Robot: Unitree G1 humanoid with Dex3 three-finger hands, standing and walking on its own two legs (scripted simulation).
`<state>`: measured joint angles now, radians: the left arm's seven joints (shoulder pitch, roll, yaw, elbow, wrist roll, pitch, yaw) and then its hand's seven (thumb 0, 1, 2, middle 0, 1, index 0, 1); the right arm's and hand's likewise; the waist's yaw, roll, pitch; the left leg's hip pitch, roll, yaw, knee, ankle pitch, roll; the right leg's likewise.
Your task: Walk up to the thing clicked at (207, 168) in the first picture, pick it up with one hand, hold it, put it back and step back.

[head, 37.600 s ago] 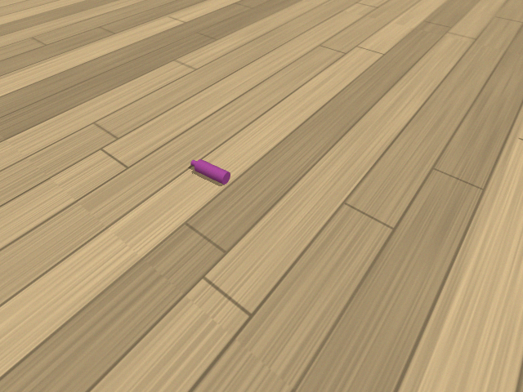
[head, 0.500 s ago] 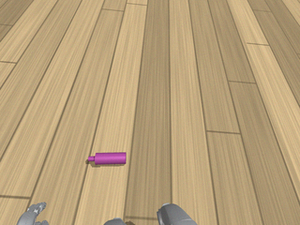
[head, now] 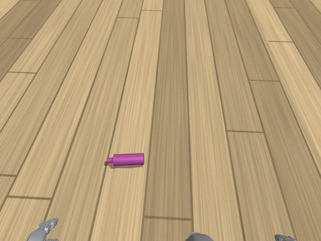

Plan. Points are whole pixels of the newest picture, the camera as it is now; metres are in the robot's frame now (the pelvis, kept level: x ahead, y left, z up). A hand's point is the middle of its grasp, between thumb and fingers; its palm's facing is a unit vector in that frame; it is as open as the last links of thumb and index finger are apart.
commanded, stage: step back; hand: left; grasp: from above
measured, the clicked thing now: (125, 159) +0.64 +0.22 -0.72
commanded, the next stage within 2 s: none
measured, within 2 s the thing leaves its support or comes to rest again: neither
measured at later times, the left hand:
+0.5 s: hand out of the picture -0.07 +0.23 -0.13, palm faces -0.06 -0.91 -0.41, open 7.4 cm
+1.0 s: hand out of the picture -0.22 +0.23 -0.14, palm faces -0.03 -0.91 -0.40, open 7.4 cm
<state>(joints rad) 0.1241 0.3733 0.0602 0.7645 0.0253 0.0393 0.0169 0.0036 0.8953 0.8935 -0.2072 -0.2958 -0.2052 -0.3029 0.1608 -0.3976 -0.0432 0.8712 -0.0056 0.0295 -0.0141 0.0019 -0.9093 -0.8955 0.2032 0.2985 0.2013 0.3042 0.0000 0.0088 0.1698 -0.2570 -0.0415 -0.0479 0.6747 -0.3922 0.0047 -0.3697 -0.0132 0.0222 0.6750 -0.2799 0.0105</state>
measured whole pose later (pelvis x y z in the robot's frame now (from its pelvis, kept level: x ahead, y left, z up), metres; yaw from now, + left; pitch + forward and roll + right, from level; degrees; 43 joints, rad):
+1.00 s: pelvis -0.32 -0.05 +0.01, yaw -2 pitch -2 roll +0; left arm 0.16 0.39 0.07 0.84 0.02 0.05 0.01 0.00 0.90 0.89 -0.20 -0.30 -0.20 -0.30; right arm 0.12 -0.38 -0.04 0.83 -0.04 0.04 0.00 0.00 -0.91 -0.90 0.21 0.30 0.21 0.30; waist 0.02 0.00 0.17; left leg -0.37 0.04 -0.01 0.61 -0.21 0.01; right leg -0.32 0.05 0.07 0.92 -0.52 0.02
